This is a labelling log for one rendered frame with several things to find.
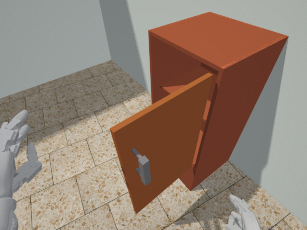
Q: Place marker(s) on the robot left forearm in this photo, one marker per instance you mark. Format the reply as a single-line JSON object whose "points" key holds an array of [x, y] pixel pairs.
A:
{"points": [[8, 219]]}

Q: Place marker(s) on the handle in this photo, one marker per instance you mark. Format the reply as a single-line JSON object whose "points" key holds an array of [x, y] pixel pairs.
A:
{"points": [[144, 167]]}

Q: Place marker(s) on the robot right hand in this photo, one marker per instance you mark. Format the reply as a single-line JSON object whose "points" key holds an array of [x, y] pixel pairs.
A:
{"points": [[246, 221]]}

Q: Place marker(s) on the cupboard door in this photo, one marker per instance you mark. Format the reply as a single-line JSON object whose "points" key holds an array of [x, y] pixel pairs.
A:
{"points": [[167, 133]]}

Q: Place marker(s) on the robot left hand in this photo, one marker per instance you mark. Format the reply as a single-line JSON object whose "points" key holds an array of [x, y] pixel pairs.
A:
{"points": [[11, 136]]}

